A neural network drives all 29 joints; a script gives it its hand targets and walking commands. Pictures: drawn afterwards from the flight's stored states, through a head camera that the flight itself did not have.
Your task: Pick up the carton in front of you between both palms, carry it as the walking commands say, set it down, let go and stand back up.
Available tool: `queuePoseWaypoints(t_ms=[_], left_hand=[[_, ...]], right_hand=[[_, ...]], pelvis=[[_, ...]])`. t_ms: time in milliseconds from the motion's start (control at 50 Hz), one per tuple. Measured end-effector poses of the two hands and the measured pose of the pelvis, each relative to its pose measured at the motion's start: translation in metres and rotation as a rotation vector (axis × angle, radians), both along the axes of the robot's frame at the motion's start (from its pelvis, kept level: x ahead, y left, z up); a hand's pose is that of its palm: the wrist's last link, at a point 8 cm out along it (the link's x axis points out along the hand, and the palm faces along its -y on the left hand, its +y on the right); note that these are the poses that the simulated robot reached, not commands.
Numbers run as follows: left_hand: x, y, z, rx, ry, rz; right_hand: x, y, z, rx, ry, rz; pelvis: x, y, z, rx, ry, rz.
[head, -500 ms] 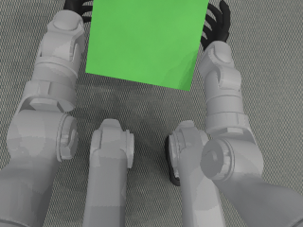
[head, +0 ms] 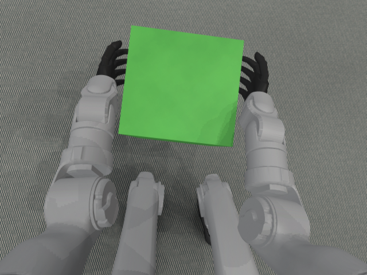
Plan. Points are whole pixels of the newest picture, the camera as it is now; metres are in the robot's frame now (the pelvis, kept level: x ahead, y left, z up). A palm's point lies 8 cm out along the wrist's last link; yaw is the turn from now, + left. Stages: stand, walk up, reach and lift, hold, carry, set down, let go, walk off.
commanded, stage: reach and lift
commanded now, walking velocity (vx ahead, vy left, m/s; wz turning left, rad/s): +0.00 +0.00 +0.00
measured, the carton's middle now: (180, 100) +0.48 +0.02 -0.14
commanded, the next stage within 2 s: none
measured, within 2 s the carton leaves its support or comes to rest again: neither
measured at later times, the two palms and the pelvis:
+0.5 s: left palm (80, 68) +0.43 +0.16 +0.09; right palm (314, 77) +0.43 -0.13 +0.11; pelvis +0.05 +0.00 +0.14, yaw +2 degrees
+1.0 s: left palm out of the picture +0.38 +0.15 +0.24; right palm out of the picture +0.40 -0.14 +0.26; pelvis +0.09 -0.01 +0.25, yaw +3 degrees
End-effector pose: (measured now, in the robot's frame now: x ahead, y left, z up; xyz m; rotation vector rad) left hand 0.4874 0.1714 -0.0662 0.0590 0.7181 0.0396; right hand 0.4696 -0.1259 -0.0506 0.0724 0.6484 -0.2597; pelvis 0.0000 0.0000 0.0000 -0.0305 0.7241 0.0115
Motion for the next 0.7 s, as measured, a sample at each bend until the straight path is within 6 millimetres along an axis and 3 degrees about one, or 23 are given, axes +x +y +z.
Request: queuePoseWaypoints(t_ms=[340, 700], left_hand=[[-0.038, -0.005, 0.113, -0.017, 0.01, 0.057], [-0.078, -0.011, 0.221, -0.021, 0.002, 0.105]], right_hand=[[-0.025, -0.005, 0.114, -0.001, 0.009, 0.038], [-0.052, -0.011, 0.221, -0.004, 0.002, 0.082]], pelvis=[[0.032, -0.001, 0.093, 0.008, -0.149, 0.019], [0.068, -0.005, 0.19, 0.032, -0.371, 0.026]])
